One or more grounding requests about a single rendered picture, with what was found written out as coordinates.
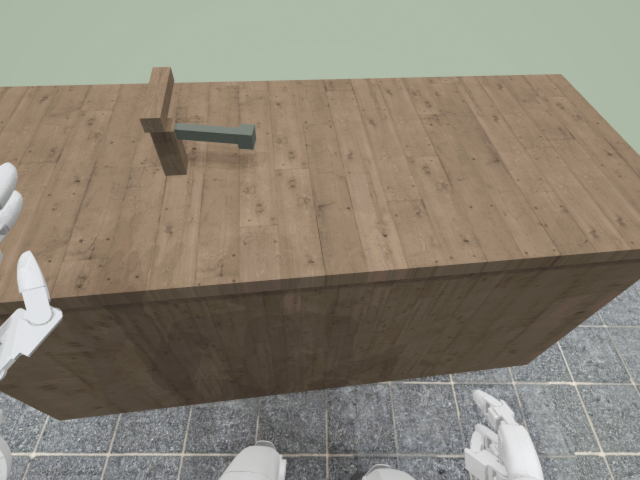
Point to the robot left hand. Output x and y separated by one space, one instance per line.
25 330

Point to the robot left shin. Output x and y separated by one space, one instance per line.
265 443

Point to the left robot thigh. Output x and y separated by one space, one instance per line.
256 463

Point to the tap lever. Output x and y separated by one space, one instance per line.
244 136

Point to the robot right hand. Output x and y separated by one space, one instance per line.
508 455

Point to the counter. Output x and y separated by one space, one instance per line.
381 229

